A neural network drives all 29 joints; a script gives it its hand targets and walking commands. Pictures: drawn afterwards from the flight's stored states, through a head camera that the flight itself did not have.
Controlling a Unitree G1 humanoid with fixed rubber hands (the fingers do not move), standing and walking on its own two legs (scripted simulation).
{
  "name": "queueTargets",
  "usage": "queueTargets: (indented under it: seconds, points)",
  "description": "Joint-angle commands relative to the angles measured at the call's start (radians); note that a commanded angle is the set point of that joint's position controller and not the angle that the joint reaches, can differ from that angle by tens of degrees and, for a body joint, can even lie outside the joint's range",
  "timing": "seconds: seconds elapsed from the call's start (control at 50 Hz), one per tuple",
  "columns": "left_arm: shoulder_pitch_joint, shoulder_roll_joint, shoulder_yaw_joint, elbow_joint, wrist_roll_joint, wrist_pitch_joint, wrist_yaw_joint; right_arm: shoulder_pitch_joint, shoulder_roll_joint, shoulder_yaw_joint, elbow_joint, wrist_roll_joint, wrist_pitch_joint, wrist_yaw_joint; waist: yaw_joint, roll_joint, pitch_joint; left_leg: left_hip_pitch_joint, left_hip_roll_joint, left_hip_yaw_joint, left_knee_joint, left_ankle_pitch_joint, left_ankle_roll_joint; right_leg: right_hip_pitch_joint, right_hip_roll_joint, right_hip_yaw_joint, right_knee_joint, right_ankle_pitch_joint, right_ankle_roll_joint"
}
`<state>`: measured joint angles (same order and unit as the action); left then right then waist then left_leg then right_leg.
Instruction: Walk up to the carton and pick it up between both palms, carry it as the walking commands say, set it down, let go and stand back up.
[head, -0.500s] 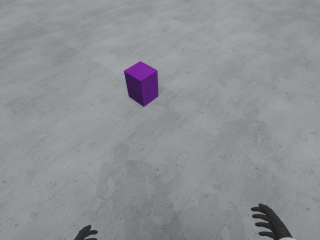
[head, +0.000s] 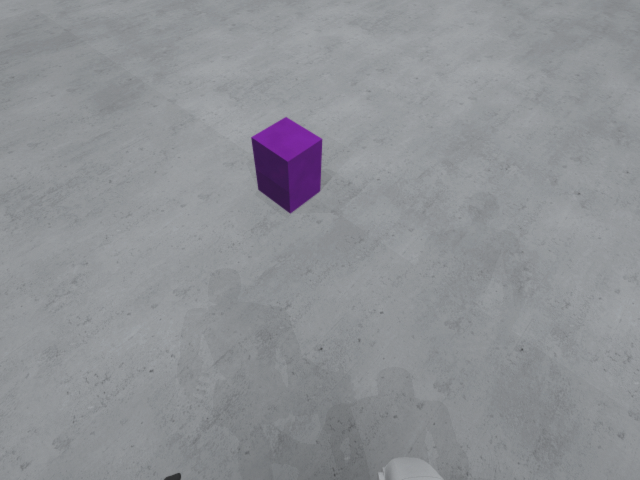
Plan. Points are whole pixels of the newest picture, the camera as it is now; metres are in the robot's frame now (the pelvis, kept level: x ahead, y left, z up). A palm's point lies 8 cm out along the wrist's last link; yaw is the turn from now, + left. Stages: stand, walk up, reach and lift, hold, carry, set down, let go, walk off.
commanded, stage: walk up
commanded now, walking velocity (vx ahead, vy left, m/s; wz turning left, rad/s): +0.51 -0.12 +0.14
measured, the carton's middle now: (288, 166) +1.31 +0.07 -0.62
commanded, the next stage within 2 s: none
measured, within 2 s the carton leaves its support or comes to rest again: neither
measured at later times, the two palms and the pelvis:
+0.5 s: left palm (192, 348) +0.32 +0.20 -0.11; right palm (510, 371) +0.27 -0.29 -0.12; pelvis +0.22 -0.04 +0.00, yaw +2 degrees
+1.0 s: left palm (208, 238) +0.56 +0.21 -0.14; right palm (467, 309) +0.38 -0.25 -0.13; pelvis +0.44 -0.02 -0.01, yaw +2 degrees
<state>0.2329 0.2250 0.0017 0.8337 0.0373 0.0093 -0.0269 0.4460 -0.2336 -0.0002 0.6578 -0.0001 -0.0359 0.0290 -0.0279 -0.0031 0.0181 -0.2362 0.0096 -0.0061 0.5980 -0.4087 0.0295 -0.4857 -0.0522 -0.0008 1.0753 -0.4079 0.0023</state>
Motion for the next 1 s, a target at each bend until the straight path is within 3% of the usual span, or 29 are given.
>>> queueTargets:
  seconds: [0.0,0.06,0.14,0.18,0.22,0.24,0.26,0.28,0.3,0.32,0.34,0.36,0.4,0.5,0.56,0.58,0.6,0.62,0.64,0.66,0.68,0.72,0.76,0.86,0.9,0.92,0.94,0.96,0.98]
  points:
    - [-0.217,0.075,0.040,-0.161,0.019,-0.020,-0.035,0.188,-0.189,-0.082,0.109,-0.017,-0.053,-0.037,-0.079,0.179,0.015,0.365,0.292,-0.421,-0.294,0.697,0.084,-0.360,-0.017,-0.029,0.030,0.106,0.039]
    - [-0.283,0.045,0.035,-0.186,0.007,-0.019,-0.036,0.231,-0.156,-0.077,0.142,-0.025,-0.045,-0.049,-0.102,0.181,0.038,0.397,0.296,-0.386,-0.293,0.805,0.099,-0.384,-0.009,-0.049,-0.089,0.145,0.043]
    - [-0.341,0.030,0.038,-0.205,-0.017,-0.029,-0.041,0.203,-0.137,-0.070,0.173,-0.037,-0.030,-0.058,-0.105,0.179,0.109,0.303,0.264,-0.299,-0.333,0.747,0.100,-0.245,0.024,-0.102,-0.351,0.181,0.044]
    - [-0.255,0.031,0.052,-0.181,-0.021,-0.031,-0.034,0.165,-0.148,-0.070,0.183,-0.036,-0.030,-0.055,-0.050,0.182,0.070,0.184,0.221,-0.192,-0.263,0.906,0.068,0.004,0.074,-0.158,-0.480,0.159,0.024]
    - [-0.038,0.078,0.078,-0.111,-0.015,-0.037,-0.017,0.173,-0.151,-0.067,0.194,-0.025,-0.038,-0.051,0.053,0.124,-0.095,0.096,0.163,-0.111,0.008,1.053,0.030,0.351,0.095,-0.163,-0.602,0.213,-0.012]
    - [0.109,0.153,0.103,-0.071,0.005,-0.048,-0.005,0.184,-0.117,-0.055,0.183,-0.018,-0.048,-0.049,0.127,0.053,-0.219,-0.061,0.137,-0.094,0.213,0.892,0.008,0.595,-0.005,-0.066,-0.574,0.243,-0.055]
    - [0.254,0.271,0.134,-0.032,0.027,-0.058,0.006,0.175,-0.036,-0.034,0.156,-0.016,-0.055,-0.046,0.184,-0.236,-0.297,-0.358,-0.002,-0.034,0.525,0.038,-0.023,0.783,-0.353,0.371,-0.669,0.161,-0.131]
    - [0.338,0.320,0.126,-0.041,0.011,-0.046,0.012,0.129,-0.071,-0.056,0.120,0.000,-0.042,-0.042,0.187,-0.257,-0.341,-0.427,-0.015,-0.061,0.708,-0.177,0.004,0.785,-0.527,0.664,-0.796,0.017,-0.173]
    - [0.273,0.280,0.105,-0.045,0.007,-0.045,0.015,0.069,-0.111,-0.069,0.122,0.000,-0.036,-0.036,0.145,-0.180,-0.233,-0.421,0.018,-0.113,0.765,-0.136,0.008,0.656,-0.458,0.633,-0.818,-0.062,-0.169]
    - [0.170,0.218,0.097,-0.056,-0.001,-0.048,0.020,0.057,-0.091,-0.066,0.148,-0.010,-0.033,-0.026,0.101,-0.135,-0.116,-0.413,0.040,-0.098,0.728,-0.044,-0.005,0.528,-0.365,0.493,-0.813,-0.127,-0.159]
    - [0.115,0.192,0.097,-0.060,-0.010,-0.052,0.021,0.037,-0.066,-0.065,0.155,-0.021,-0.032,-0.019,0.088,-0.131,-0.052,-0.413,0.053,-0.066,0.673,-0.015,-0.010,0.453,-0.330,0.403,-0.830,-0.126,-0.159]
    - [0.067,0.164,0.089,-0.061,-0.013,-0.060,0.021,0.040,-0.050,-0.064,0.163,-0.030,-0.025,-0.015,0.059,-0.109,-0.014,-0.374,0.074,-0.055,0.628,0.009,-0.014,0.371,-0.300,0.319,-0.839,-0.099,-0.139]
    - [0.059,0.177,0.083,-0.048,-0.017,-0.065,0.029,0.055,-0.052,-0.063,0.180,-0.036,0.005,0.000,0.030,-0.087,0.040,-0.327,0.075,-0.034,0.584,0.042,-0.026,0.269,-0.325,0.303,-0.875,-0.053,-0.114]
    - [0.006,0.199,0.086,-0.036,-0.008,-0.060,0.035,-0.107,-0.058,-0.042,0.154,-0.025,0.018,0.038,0.019,-0.180,0.076,-0.273,0.105,-0.007,0.278,0.093,-0.047,0.173,-0.306,0.186,-0.888,-0.043,-0.105]
    - [-0.119,0.217,0.091,-0.035,-0.007,-0.051,0.011,-0.066,-0.062,-0.034,0.190,-0.016,-0.003,0.033,-0.069,-0.259,0.032,0.036,0.068,0.107,-0.023,0.130,-0.060,0.049,-0.193,0.024,-0.755,-0.051,-0.056]
    - [-0.097,0.178,0.081,-0.030,-0.001,-0.049,0.006,0.054,-0.098,-0.050,0.250,-0.018,-0.017,0.018,-0.111,-0.133,-0.040,0.194,0.023,0.134,-0.073,0.122,-0.063,0.018,-0.136,-0.007,-0.572,-0.079,-0.046]
    - [-0.059,0.110,0.069,-0.034,-0.001,-0.050,0.002,0.191,-0.177,-0.073,0.299,-0.024,-0.031,0.005,-0.154,0.170,-0.094,0.324,0.136,-0.075,-0.201,0.034,-0.026,-0.093,-0.047,-0.077,-0.214,-0.105,-0.023]
    - [-0.091,0.070,0.050,-0.081,-0.003,-0.057,0.005,0.245,-0.289,-0.098,0.300,-0.033,-0.040,-0.009,-0.152,0.438,-0.090,0.319,0.367,-0.551,-0.378,-0.129,0.043,-0.273,0.037,-0.061,0.048,-0.209,0.012]
    - [-0.107,0.092,0.052,-0.097,0.003,-0.048,0.010,0.169,-0.293,-0.090,0.273,-0.030,-0.035,-0.014,-0.107,0.392,-0.041,0.235,0.404,-0.704,-0.466,-0.273,0.087,-0.302,-0.003,0.034,0.159,-0.184,0.004]
    - [-0.127,0.094,0.054,-0.097,0.008,-0.051,0.004,0.099,-0.277,-0.086,0.252,-0.020,-0.036,-0.016,-0.083,0.281,0.001,0.217,0.394,-0.708,-0.455,-0.262,0.104,-0.321,-0.025,0.051,0.177,-0.118,0.005]
    - [-0.164,0.106,0.055,-0.093,-0.001,-0.055,0.000,0.031,-0.231,-0.076,0.232,-0.018,-0.035,-0.018,-0.071,0.170,0.056,0.159,0.337,-0.628,-0.440,-0.255,0.114,-0.317,-0.051,0.043,0.152,-0.040,0.001]
    - [-0.148,0.102,0.053,-0.071,-0.007,-0.058,-0.011,-0.035,-0.179,-0.066,0.193,-0.019,-0.044,-0.023,-0.039,0.162,0.025,0.163,0.250,-0.417,-0.357,0.064,0.089,-0.257,-0.052,-0.004,0.082,0.037,0.016]
    - [-0.153,0.077,0.048,-0.075,-0.007,-0.051,-0.015,0.022,-0.174,-0.069,0.196,-0.021,-0.052,-0.027,-0.052,0.191,-0.026,0.188,0.238,-0.359,-0.320,0.317,0.102,-0.213,-0.026,-0.045,-0.001,0.033,0.031]
    - [-0.249,0.027,0.022,-0.117,-0.023,-0.063,-0.020,0.078,-0.148,-0.064,0.216,-0.038,-0.042,-0.041,-0.081,0.231,-0.003,0.215,0.219,-0.256,-0.289,0.507,0.129,-0.124,0.009,-0.095,-0.353,0.023,0.045]
    - [-0.179,0.018,0.028,-0.100,-0.028,-0.068,-0.019,0.075,-0.158,-0.067,0.217,-0.040,-0.034,-0.041,-0.051,0.248,-0.030,0.162,0.201,-0.196,-0.234,0.627,0.108,0.033,0.050,-0.154,-0.485,0.037,0.037]
    - [-0.100,0.028,0.037,-0.076,-0.029,-0.071,-0.016,0.072,-0.165,-0.068,0.212,-0.035,-0.035,-0.041,-0.009,0.213,-0.090,0.125,0.177,-0.151,-0.143,0.704,0.087,0.182,0.058,-0.166,-0.582,0.121,0.027]
    - [0.028,0.075,0.058,-0.034,-0.024,-0.077,-0.009,0.052,-0.155,-0.065,0.196,-0.027,-0.039,-0.038,0.059,0.135,-0.188,0.026,0.137,-0.102,0.037,0.744,0.053,0.408,0.030,-0.108,-0.631,0.199,-0.004]
    - [0.188,0.163,0.091,0.014,-0.008,-0.082,0.004,0.008,-0.107,-0.056,0.162,-0.018,-0.048,-0.034,0.151,-0.008,-0.290,-0.176,0.083,-0.043,0.259,0.570,0.012,0.661,-0.106,0.046,-0.640,0.203,-0.058]
    - [0.316,0.288,0.129,0.047,0.011,-0.075,0.016,-0.015,-0.034,-0.042,0.118,-0.018,-0.054,-0.033,0.185,-0.330,-0.317,-0.467,-0.015,0.027,0.511,-0.071,-0.022,0.830,-0.429,0.461,-0.720,0.273,-0.144]
